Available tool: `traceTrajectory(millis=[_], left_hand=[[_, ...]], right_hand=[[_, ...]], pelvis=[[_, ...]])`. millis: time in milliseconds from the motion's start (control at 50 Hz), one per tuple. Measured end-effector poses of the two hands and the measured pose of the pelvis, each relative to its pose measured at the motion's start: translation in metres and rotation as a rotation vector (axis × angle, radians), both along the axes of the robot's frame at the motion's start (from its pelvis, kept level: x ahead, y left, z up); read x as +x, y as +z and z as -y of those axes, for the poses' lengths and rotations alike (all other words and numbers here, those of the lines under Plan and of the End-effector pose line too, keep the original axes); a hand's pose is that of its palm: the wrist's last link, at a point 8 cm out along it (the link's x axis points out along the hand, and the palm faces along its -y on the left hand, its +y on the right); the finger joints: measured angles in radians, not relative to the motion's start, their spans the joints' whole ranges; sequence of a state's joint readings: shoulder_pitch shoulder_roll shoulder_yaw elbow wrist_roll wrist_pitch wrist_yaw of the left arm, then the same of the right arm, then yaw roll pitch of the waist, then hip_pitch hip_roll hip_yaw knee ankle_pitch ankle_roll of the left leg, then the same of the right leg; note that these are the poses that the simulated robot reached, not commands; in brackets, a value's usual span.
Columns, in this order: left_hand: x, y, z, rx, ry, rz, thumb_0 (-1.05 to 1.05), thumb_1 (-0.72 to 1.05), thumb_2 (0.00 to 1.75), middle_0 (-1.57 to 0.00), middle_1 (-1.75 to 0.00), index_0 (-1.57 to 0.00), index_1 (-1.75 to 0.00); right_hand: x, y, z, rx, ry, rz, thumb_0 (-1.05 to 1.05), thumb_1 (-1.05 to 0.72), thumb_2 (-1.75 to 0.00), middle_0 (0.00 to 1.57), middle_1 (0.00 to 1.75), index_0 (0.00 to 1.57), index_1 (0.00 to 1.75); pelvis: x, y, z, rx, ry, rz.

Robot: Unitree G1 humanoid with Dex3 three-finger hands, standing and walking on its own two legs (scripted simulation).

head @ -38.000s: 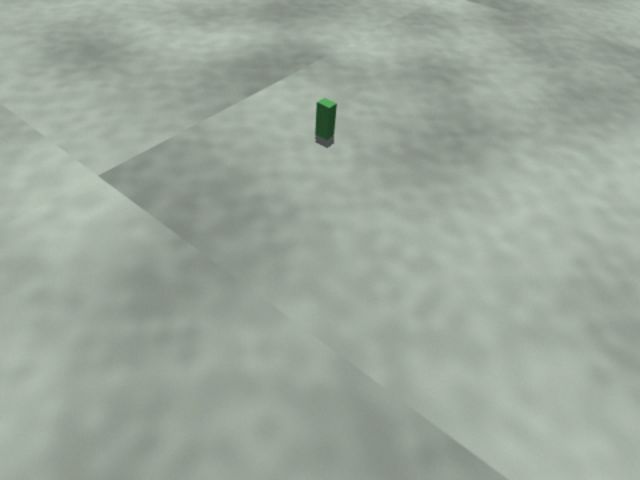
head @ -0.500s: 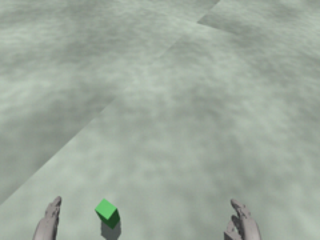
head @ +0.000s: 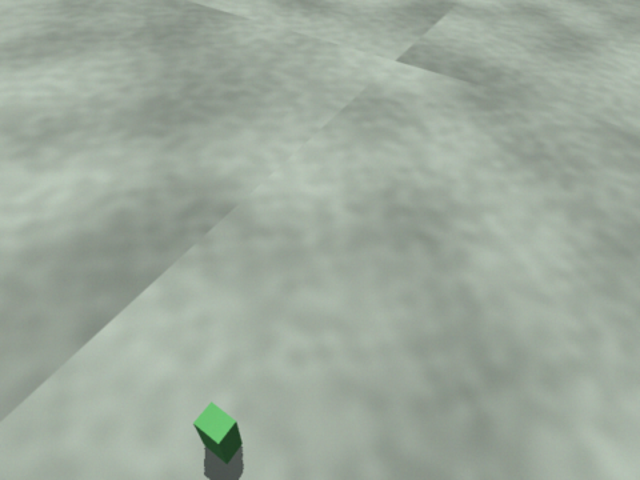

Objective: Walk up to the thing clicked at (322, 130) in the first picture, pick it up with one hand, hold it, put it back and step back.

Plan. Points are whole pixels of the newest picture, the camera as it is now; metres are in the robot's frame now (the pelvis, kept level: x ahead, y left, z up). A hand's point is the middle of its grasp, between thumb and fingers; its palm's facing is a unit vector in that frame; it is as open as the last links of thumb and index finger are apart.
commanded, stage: stand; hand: left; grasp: from the side
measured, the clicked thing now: (219, 434) +0.37 +0.21 -0.66
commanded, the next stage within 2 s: step back in 1.94 s
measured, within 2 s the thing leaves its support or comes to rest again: neither
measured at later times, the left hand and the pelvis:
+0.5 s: hand out of the picture +0.04 +0.25 -0.13, palm faces -0.02 -0.93 -0.36, open 7.4 cm; pelvis -0.01 +0.00 +0.02, yaw +0 degrees
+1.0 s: hand out of the picture +0.07 +0.24 -0.13, palm faces -0.03 -0.94 -0.34, open 7.4 cm; pelvis +0.00 -0.01 +0.02, yaw -1 degrees
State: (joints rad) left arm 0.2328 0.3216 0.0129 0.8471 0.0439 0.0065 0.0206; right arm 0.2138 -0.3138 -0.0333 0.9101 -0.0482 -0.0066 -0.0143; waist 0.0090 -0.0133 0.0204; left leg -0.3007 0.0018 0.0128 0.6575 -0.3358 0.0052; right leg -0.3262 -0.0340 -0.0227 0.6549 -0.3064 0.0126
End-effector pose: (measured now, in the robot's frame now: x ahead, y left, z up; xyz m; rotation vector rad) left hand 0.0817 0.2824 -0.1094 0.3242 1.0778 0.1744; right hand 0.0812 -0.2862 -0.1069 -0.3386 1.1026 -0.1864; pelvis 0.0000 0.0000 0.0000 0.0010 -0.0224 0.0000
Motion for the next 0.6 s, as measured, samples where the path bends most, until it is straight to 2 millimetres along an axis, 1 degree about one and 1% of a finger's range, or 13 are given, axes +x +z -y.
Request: traceTrajectory(millis=[120, 240, 380, 600], left_hand=[[-0.027, 0.003, -0.006, 0.004, 0.040, -0.097, 0.00, 0.87, 0.90, -0.20, -0.30, -0.21, -0.30], [-0.042, 0.007, -0.007, 0.007, 0.062, -0.153, 0.00, 0.89, 0.90, -0.20, -0.30, -0.21, -0.30], [-0.049, 0.011, -0.007, 0.015, 0.069, -0.176, 0.00, 0.90, 0.90, -0.20, -0.30, -0.21, -0.30], [-0.048, 0.012, -0.004, 0.017, 0.069, -0.188, 0.00, 0.90, 0.90, -0.20, -0.30, -0.21, -0.30]], right_hand=[[-0.024, -0.001, -0.004, 0.023, -0.030, -0.083, 0.01, -0.90, -0.90, 0.20, 0.30, 0.20, 0.30], [-0.036, -0.004, -0.011, 0.052, -0.043, -0.121, 0.01, -0.90, -0.90, 0.21, 0.30, 0.20, 0.30], [-0.042, -0.006, -0.010, 0.067, -0.050, -0.138, 0.01, -0.90, -0.90, 0.21, 0.30, 0.20, 0.30], [-0.047, -0.003, 0.004, 0.051, -0.067, -0.155, 0.01, -0.90, -0.90, 0.21, 0.30, 0.20, 0.30]], pelvis=[[-0.001, 0.011, -0.002, 0.004, -0.003, 0.025], [-0.005, 0.018, -0.003, 0.008, -0.005, 0.041], [-0.010, 0.021, -0.001, 0.011, -0.006, 0.047], [-0.012, 0.022, 0.004, 0.008, -0.009, 0.043]])
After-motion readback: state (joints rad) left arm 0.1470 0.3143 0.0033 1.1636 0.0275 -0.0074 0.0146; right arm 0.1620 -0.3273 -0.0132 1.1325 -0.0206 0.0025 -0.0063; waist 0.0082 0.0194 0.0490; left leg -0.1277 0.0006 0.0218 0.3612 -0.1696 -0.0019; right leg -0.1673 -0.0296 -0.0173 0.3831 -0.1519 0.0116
